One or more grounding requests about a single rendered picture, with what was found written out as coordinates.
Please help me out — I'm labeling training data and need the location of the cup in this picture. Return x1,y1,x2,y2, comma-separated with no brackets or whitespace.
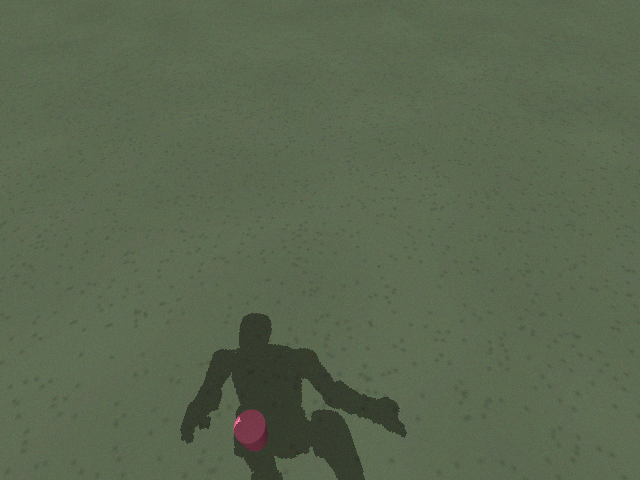
233,410,268,451

